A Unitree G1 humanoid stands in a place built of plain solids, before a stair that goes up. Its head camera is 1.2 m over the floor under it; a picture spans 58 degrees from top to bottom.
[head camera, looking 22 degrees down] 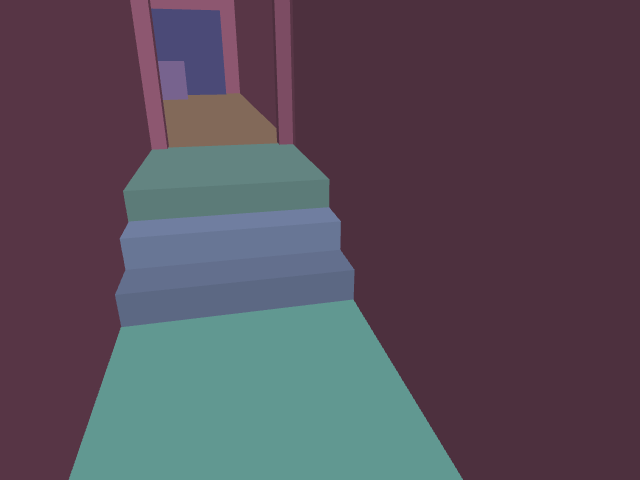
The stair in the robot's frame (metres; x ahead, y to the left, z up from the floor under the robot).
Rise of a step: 0.18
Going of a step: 0.28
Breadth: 1.20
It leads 13 degrees to the left of straight ahead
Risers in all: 3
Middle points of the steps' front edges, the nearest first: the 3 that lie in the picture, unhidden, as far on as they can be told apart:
1.96 0.40 0.18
2.23 0.46 0.36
2.50 0.52 0.54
